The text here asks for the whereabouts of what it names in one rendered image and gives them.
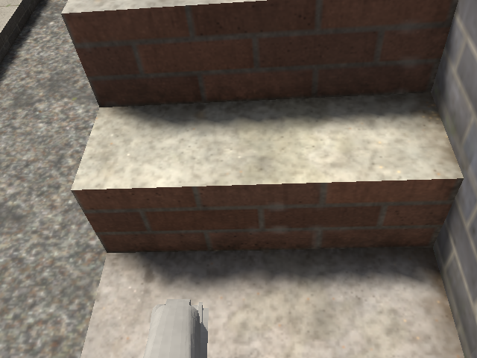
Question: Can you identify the robot left shin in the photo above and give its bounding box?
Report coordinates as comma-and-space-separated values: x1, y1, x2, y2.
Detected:
149, 304, 165, 330

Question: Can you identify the left robot thigh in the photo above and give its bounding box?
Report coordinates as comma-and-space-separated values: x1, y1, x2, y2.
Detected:
143, 299, 209, 358

